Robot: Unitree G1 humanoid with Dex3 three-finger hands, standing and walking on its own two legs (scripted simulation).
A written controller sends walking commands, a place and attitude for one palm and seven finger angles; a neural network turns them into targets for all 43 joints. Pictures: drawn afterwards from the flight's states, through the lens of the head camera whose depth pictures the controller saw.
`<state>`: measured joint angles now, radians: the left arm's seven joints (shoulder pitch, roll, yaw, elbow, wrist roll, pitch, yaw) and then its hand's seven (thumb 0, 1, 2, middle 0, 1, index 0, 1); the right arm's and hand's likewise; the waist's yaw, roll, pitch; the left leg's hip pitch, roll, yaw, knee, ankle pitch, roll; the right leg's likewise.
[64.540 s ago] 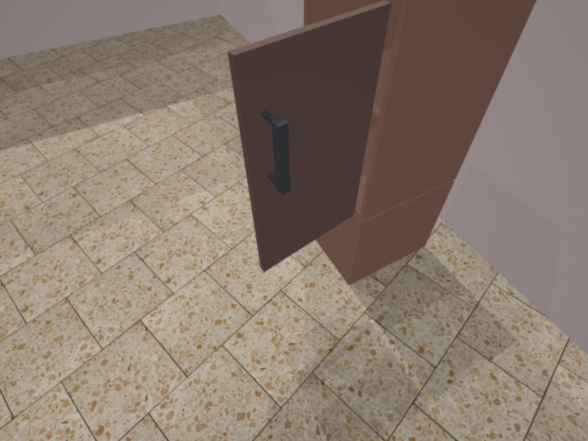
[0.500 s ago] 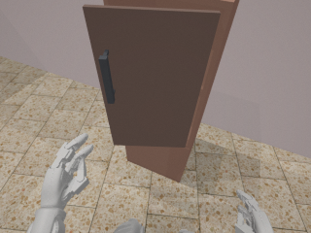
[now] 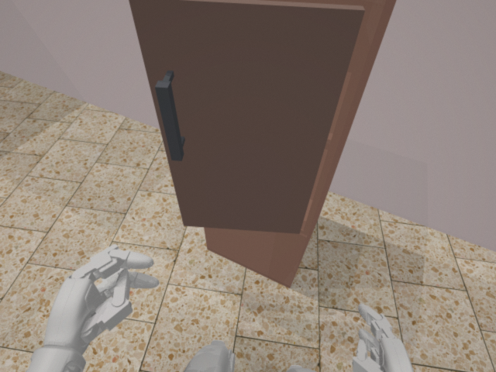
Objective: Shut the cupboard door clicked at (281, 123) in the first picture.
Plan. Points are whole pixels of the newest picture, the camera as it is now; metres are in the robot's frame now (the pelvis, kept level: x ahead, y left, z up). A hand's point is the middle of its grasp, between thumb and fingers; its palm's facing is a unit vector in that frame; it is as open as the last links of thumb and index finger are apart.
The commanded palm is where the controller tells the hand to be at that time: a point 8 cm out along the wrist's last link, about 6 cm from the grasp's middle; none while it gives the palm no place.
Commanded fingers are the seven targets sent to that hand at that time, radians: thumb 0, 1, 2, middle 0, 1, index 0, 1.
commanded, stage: raise the hand and make a fist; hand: left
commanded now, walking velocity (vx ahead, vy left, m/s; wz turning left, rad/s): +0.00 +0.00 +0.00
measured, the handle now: (173, 118) +0.52 +0.18 +0.14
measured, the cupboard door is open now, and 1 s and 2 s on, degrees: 23 23 23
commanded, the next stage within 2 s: bring the fist close to the handle in 1.12 s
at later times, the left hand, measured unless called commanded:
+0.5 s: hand (130, 242) +0.26 +0.18 +0.12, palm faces +0.00 -1.00 -0.05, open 3.1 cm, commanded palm +0.24 +0.24 +0.12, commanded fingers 0.00 0.90 0.90 -1.30 -1.50 -1.30 -1.50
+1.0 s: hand (133, 223) +0.28 +0.18 +0.14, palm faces +0.00 -1.00 -0.05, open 3.1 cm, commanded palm +0.26 +0.23 +0.14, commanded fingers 0.00 0.90 0.90 -1.30 -1.50 -1.30 -1.50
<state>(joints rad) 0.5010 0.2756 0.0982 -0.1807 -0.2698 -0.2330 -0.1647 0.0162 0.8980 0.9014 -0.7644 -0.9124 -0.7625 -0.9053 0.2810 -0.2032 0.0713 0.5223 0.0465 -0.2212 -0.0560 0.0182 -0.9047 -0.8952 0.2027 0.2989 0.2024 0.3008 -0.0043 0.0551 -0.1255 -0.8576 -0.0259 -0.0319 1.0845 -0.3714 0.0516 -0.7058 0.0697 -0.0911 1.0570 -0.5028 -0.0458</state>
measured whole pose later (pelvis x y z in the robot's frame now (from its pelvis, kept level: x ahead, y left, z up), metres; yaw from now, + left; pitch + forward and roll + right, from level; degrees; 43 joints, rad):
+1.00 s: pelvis +0.05 -0.01 +0.04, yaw -1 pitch +5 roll -1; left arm 0.37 0.27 0.16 -0.15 -0.30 -0.19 -0.20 0.02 0.90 0.90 -1.30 -1.50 -1.30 -1.50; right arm 0.28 -0.27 0.04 0.53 0.05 -0.18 -0.05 0.02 -0.91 -0.90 0.20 0.30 0.20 0.30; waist 0.00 0.04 -0.11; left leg -0.58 -0.04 0.00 0.84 -0.36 0.05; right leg -0.44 0.06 -0.04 0.81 -0.47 -0.05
